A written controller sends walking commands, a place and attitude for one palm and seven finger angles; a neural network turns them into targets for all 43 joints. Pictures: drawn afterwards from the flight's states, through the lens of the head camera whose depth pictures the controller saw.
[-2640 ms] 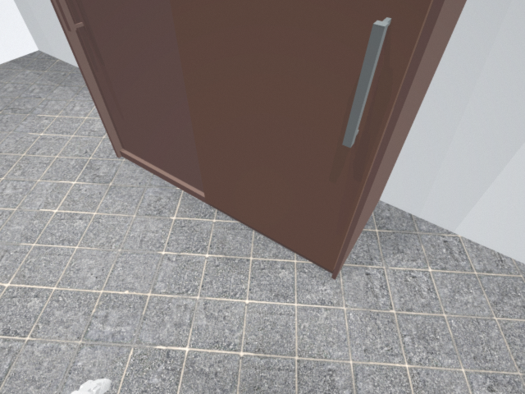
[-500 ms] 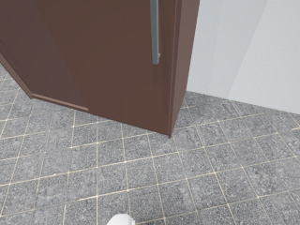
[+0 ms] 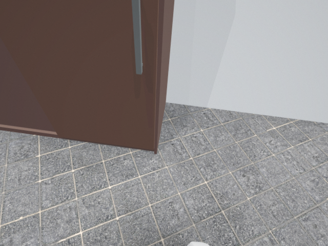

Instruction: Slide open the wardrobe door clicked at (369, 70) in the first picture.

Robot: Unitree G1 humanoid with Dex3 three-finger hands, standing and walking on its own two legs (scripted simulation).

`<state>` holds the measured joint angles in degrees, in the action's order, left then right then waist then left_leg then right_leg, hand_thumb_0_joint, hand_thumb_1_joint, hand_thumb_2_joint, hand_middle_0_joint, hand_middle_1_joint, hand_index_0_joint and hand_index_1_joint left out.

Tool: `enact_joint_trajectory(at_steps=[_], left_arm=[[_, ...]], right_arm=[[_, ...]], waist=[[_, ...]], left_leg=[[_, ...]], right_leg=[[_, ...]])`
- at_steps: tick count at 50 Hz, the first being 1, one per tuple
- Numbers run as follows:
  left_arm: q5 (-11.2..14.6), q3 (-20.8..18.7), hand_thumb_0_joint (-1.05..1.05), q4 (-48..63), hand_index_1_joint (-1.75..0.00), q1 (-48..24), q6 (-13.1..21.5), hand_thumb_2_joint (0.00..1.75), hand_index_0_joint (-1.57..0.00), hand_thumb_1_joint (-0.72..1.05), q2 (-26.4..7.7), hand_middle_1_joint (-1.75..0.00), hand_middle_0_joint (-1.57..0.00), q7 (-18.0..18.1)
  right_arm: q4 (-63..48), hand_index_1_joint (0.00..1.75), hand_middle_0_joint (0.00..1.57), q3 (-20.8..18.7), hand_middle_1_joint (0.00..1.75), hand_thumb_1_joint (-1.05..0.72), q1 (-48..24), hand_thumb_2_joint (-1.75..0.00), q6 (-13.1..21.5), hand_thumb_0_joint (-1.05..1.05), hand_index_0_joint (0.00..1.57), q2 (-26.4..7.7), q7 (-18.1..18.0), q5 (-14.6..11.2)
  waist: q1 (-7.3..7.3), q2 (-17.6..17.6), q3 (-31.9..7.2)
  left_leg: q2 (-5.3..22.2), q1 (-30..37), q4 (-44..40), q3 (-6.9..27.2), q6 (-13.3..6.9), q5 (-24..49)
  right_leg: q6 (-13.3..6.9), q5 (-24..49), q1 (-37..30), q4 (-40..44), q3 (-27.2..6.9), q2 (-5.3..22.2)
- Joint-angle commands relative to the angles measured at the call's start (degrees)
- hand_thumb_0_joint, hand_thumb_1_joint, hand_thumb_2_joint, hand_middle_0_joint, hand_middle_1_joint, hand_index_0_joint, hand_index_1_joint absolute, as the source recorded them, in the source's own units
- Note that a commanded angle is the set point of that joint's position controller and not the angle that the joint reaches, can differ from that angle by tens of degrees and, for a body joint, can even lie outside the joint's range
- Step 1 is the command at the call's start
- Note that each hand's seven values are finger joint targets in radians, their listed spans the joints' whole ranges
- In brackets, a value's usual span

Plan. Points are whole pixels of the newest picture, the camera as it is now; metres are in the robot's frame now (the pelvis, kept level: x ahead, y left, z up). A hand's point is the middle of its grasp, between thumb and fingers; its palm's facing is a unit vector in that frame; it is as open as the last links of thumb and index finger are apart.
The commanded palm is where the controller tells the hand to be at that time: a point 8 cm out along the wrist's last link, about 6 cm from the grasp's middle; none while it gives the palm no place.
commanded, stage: take the last steps up to it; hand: right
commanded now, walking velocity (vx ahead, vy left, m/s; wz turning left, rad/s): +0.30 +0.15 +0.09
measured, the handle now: (139, 37) +0.80 +0.16 +0.10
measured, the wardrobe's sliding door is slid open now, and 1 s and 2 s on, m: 0.00 0.00 0.00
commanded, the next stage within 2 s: come to a stop and stand still in 0.92 s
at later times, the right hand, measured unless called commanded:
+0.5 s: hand out of the picture +0.13 -0.18 -0.18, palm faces -0.05 +0.98 -0.17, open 7.4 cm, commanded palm none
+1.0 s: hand (196, 203) +0.30 -0.10 -0.20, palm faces -0.06 +0.99 -0.10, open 7.3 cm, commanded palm none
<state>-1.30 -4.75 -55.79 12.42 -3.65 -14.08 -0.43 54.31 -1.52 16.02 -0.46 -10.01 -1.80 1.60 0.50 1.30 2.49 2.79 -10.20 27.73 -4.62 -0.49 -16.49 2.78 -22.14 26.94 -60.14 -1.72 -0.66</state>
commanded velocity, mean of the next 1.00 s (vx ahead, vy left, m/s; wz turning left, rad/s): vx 0.26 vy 0.15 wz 0.06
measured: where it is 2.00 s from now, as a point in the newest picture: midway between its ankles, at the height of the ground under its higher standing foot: (143, 237)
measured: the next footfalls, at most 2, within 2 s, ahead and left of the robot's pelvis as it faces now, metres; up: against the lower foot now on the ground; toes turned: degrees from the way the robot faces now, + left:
right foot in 0.16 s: +0.02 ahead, -0.15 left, +0.00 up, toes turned -5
left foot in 0.56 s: +0.24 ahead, +0.16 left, +0.00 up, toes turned +12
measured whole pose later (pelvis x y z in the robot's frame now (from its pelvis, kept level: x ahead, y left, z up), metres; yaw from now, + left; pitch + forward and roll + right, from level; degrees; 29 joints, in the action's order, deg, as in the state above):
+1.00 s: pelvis +0.28 +0.07 -0.01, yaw +5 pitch -1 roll +2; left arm -2.2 -1.9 -57.3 11.4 3.6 -6.8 1.2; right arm 62.3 -2.7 17.5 -0.5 -10.0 0.7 1.7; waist 0.5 -2.8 0.5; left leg -1.7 -16.3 52.0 -5.1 -2.2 -26.1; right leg -3.3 -18.3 19.0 -38.2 10.1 5.1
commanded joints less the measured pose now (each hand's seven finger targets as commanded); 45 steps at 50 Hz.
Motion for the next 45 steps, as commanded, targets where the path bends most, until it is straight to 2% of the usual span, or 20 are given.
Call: enact_joint_trajectory(at_steps=[1,3,5,6,7,8,9,11,15,23,25,27,28,29,30,31,33,35,41,45], left_arm=[[0.0,0.9,0.0,3.7,-0.3,-4.1,1.9,0.9,-0.2,0.9,-0.9,-0.3,-0.2,0.0],[-0.1,1.2,0.0,2.8,-0.3,-3.4,2.9,0.9,-0.2,0.9,0.0,-0.3,-0.2,-0.1],[-0.2,1.6,0.0,0.2,-0.3,2.1,4.0,0.9,-0.2,0.9,0.1,-0.3,-0.2,0.4],[-0.1,1.5,0.0,-1.4,-0.3,5.0,4.6,0.9,-0.2,0.9,-1.5,-0.3,-0.2,0.8],[-0.4,0.4,0.0,-2.9,-0.3,9.0,5.2,0.9,-0.2,0.9,-5.9,-0.3,-0.2,1.2],[-0.6,-0.9,0.0,-2.8,-0.3,12.9,4.9,0.9,-0.2,0.9,-11.5,-0.3,-0.2,1.5],[-0.9,-1.0,0.0,-3.8,-0.3,14.4,5.0,0.9,-0.2,0.9,-11.4,-0.3,-0.2,2.0],[-0.6,0.4,0.0,-3.3,-0.3,10.2,5.5,0.9,-0.2,0.9,-6.8,-0.3,-0.2,2.5],[-0.2,0.9,0.0,-3.5,-0.3,9.1,7.1,0.9,-0.2,0.9,-4.3,-0.3,-0.2,3.2],[-1.0,-0.2,0.0,-6.5,-0.3,12.2,6.9,0.9,-0.2,0.9,-5.8,-0.3,-0.2,2.8],[-1.0,-0.4,0.0,-6.6,-0.3,10.5,6.7,0.9,-0.2,0.9,-6.7,-0.3,-0.2,2.7],[-0.3,-0.4,0.0,-6.6,-0.3,9.1,6.5,0.9,-0.2,0.9,-6.4,-0.3,-0.2,2.2],[0.4,0.7,0.0,-5.8,-0.3,11.2,6.7,0.9,-0.2,0.9,-2.0,-0.3,-0.2,1.4],[0.9,1.4,0.0,-3.2,-0.3,9.4,6.5,0.9,-0.2,0.9,-0.1,-0.3,-0.2,1.6],[1.0,1.1,0.0,-2.6,-0.3,4.6,6.1,0.9,-0.2,0.9,-0.7,-0.3,-0.2,1.4],[0.6,0.6,0.0,-1.8,-0.3,1.5,6.0,0.9,-0.2,0.9,-1.0,-0.3,-0.2,1.2],[-0.4,0.6,0.0,-3.4,-0.3,5.4,5.0,0.9,-0.2,0.9,0.7,-0.3,-0.2,0.8],[-0.6,0.9,0.0,-4.2,-0.3,8.5,4.0,0.9,-0.2,0.9,1.9,-0.3,-0.2,0.7],[-0.4,1.3,0.0,-1.2,-0.3,3.2,4.7,0.9,-0.2,0.9,2.4,-0.3,-0.2,0.3],[-0.6,1.1,0.0,-4.0,-0.3,10.9,6.2,0.9,-0.2,0.9,0.5,-0.3,-0.2,1.2]], right_arm=[[-0.5,0.3,0.2,-2.3,0.3,-0.9,5.5,-0.9,1.7,0.0,0.2,-10.5,0.1,0.4],[1.6,0.3,0.2,-2.2,0.3,-0.9,6.8,-0.9,1.7,0.0,0.2,-10.6,0.6,0.5],[2.6,0.3,0.2,-2.2,0.3,-0.9,4.9,-0.9,1.4,0.0,0.2,-10.3,0.9,-0.1],[2.7,0.3,0.2,-1.8,0.3,-0.9,4.7,-0.9,1.1,0.0,0.2,-8.4,1.1,-0.5],[2.2,0.3,0.2,-1.4,0.3,-0.9,5.0,-0.9,1.1,0.0,0.2,-5.2,1.6,-0.6],[0.3,0.3,0.2,-1.0,0.3,-0.9,2.9,-0.9,1.2,0.0,0.2,-4.0,2.1,-0.2],[-0.9,0.3,0.2,-1.6,0.3,-0.9,-2.2,-0.9,0.6,0.0,0.2,-5.8,2.1,0.6],[0.4,0.3,0.2,-2.4,0.3,-0.9,-2.9,-0.9,0.5,0.0,0.2,-6.2,3.1,0.5],[3.3,0.3,0.2,-2.5,0.3,-0.9,1.3,-0.9,0.1,0.0,0.2,-4.0,4.1,0.2],[1.2,0.3,0.2,-2.4,0.3,-0.9,-7.8,-0.9,0.4,0.0,0.2,-3.4,4.9,-0.3],[2.3,0.3,0.2,-3.0,0.3,-0.9,-4.3,-0.9,0.9,0.0,0.2,-4.2,4.9,-0.3],[7.1,0.3,0.2,-4.2,0.3,-0.9,10.1,-0.9,2.0,0.0,0.2,-8.1,4.3,-0.1],[9.0,0.3,0.2,-5.8,0.3,-0.9,17.3,-0.9,2.8,0.0,0.2,-14.6,3.3,0.2],[9.3,0.3,0.2,-6.1,0.3,-0.9,18.1,-0.9,2.5,0.0,0.2,-17.7,2.6,-0.6],[8.1,0.3,0.2,-5.7,0.3,-0.9,13.9,-0.9,2.4,0.0,0.2,-16.5,2.2,-0.8],[6.4,0.3,0.2,-4.8,0.3,-0.9,7.7,-0.9,2.2,0.0,0.2,-13.5,1.9,-0.7],[4.0,0.3,0.2,-3.3,0.3,-0.9,-1.1,-0.9,2.7,0.0,0.2,-8.5,1.2,-0.2],[3.8,0.3,0.2,-2.4,0.3,-0.9,-2.6,-0.9,3.2,0.0,0.2,-6.6,1.0,0.0],[5.1,0.3,0.2,-2.3,0.3,-0.9,0.5,-0.9,3.1,0.0,0.2,-7.1,1.3,0.1],[4.7,0.3,0.2,-2.4,0.3,-0.9,0.1,-0.9,2.4,0.0,0.2,-6.2,1.9,-0.5]], waist=[[-2.9,-11.8,-0.1],[-3.28,-14.3,-0.1],[-0.48,-13.1,-0.4],[0.66,-6.9,-0.8],[2.53,6.0,-1.5],[4.16,13.4,-0.1],[6.06,12.0,3.3],[3.37,8.3,8.5],[0.56,6.9,4.5],[2.2,8.2,6.2],[-0.1,7.6,4.4],[-6.98,0.6,-2.7],[-9.51,-16.0,-9.0],[-8.48,-22.2,-10.6],[-8.77,-18.4,-7.4],[-6.27,-11.9,-1.7],[-0.65,-4.4,-0.7],[1.77,-6.8,-0.3],[0.34,-7.3,1.0],[4.44,-0.8,-1.0]], left_leg=[[12.4,2.5,-10.8,10.9,-7.9,12.1],[11.4,1.3,-11.5,11.2,-7.7,2.8],[8.3,-4.4,-8.4,8.5,-5.4,-4.6],[6.3,-9.9,-3.9,6.6,-3.4,-7.9],[1.9,-19.1,7.2,2.5,-0.7,-10.3],[-1.3,-26.7,18.9,-2.2,0.9,-15.7],[0.0,-28.6,27.6,1.5,0.7,-15.7],[2.9,-29.5,34.3,5.1,0.8,-7.0],[3.1,-26.3,33.0,3.3,2.3,0.5],[2.4,-18.6,12.2,-1.9,1.4,1.8],[0.6,-9.7,7.8,-3.3,0.2,2.8],[-1.4,9.7,1.3,-3.9,-1.6,4.4],[11.6,21.5,-5.6,13.4,-5.6,-4.5],[20.2,20.9,-13.7,31.1,-10.1,-7.6],[19.8,12.5,-17.2,32.6,-11.6,-17.5],[18.7,4.4,-18.3,29.7,-11.9,-21.7],[14.2,-3.8,-16.8,16.4,-9.4,-11.3],[11.3,-7.9,-17.1,9.4,-8.7,-3.9],[9.6,-4.0,-15.1,8.0,-10.9,3.2],[5.1,-8.1,-0.9,4.4,-7.6,6.5]], right_leg=[[-0.3,-1.8,-1.7,13.1,4.0,1.9],[-1.4,-2.6,-6.4,20.9,6.5,1.4],[-1.9,4.2,-17.4,33.0,8.5,1.0],[-2.2,5.0,-24.8,38.0,6.0,2.9],[-5.6,-0.5,-31.9,42.6,-8.3,14.0],[-10.4,-6.3,-31.7,48.6,-21.0,24.4],[-11.9,-9.9,-26.4,52.0,-23.4,26.5],[-11.0,-4.7,-20.4,52.7,-16.7,23.2],[-9.8,16.3,-23.0,49.1,-2.8,18.2],[-8.9,19.8,-21.5,46.9,2.1,18.9],[-8.0,21.6,-18.8,42.8,3.3,18.8],[-4.8,26.3,-13.4,23.6,9.1,13.7],[-3.0,8.5,-0.9,4.9,12.7,8.0],[-3.4,-13.1,6.7,-8.6,8.2,3.8],[-4.4,-11.0,8.5,-15.0,3.0,6.2],[-4.5,-6.7,9.7,-16.7,2.3,8.0],[-3.5,-0.5,3.4,-11.3,3.1,10.1],[-2.6,1.5,-0.4,-5.3,4.8,9.9],[-2.4,1.8,-2.9,14.8,8.3,7.7],[-2.9,10.6,-20.1,30.9,9.4,6.1]])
